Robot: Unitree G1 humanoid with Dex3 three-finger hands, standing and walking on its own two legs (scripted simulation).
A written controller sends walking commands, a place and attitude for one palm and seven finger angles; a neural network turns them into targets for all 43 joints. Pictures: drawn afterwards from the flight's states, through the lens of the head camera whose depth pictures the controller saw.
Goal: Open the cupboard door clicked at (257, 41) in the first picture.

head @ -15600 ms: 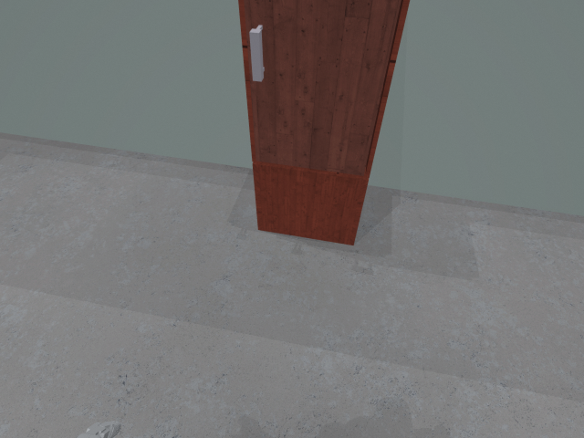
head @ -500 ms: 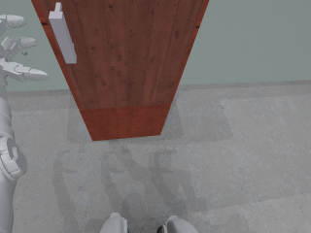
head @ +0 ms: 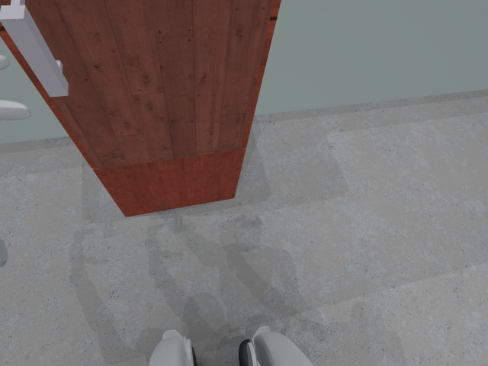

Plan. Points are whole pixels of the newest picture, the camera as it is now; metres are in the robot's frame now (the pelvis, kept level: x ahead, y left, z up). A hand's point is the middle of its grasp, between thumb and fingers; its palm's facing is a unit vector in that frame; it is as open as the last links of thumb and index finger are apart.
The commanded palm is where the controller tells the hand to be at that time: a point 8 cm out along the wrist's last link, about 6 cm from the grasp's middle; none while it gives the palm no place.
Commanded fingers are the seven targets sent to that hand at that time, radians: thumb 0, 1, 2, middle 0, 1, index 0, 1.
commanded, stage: move the hooked fingers beside the handle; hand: left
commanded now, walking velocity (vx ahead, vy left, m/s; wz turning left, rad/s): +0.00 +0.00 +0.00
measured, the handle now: (39, 45) +0.59 +0.24 +0.11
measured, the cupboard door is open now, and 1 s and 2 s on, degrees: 0 0 0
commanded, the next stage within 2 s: slide the fingers in behind the handle in 0.42 s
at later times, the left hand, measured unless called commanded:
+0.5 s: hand out of the picture +0.52 +0.30 +0.11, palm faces +0.13 -0.99 +0.01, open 14.0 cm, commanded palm +0.50 +0.33 +0.11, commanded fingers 0.00 -0.50 0.30 -0.30 -1.20 -0.30 -1.20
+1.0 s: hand (10, 76) +0.53 +0.27 +0.11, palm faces +0.11 -0.99 +0.02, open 14.0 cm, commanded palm +0.50 +0.31 +0.11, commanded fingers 0.00 -0.50 0.30 -0.30 -1.20 -0.30 -1.20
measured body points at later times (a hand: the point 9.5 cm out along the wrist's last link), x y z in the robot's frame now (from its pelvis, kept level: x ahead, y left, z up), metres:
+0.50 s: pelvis +0.02 +0.01 +0.00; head +0.14 +0.05 +0.44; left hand +0.51 +0.35 +0.11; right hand +0.03 -0.26 -0.09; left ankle +0.02 +0.10 -0.69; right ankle -0.01 -0.12 -0.69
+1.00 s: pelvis +0.01 +0.01 +0.00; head +0.13 +0.04 +0.43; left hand +0.52 +0.32 +0.12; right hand -0.02 -0.26 -0.10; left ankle +0.02 +0.10 -0.69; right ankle -0.01 -0.12 -0.69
